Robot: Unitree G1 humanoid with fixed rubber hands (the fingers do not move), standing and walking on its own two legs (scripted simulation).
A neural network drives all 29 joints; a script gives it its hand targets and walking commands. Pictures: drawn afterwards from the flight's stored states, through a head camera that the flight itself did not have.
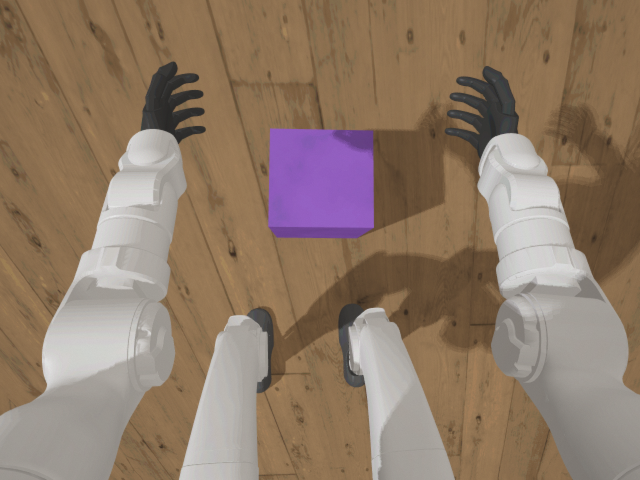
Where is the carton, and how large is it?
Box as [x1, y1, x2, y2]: [268, 129, 373, 237]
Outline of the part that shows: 270,129 268,226 277,237 357,237 373,227 372,130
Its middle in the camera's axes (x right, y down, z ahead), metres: +0.00 -0.10 +0.89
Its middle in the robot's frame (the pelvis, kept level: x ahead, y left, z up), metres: +0.50 -0.04 -0.53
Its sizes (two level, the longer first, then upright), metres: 0.210 0.200 0.250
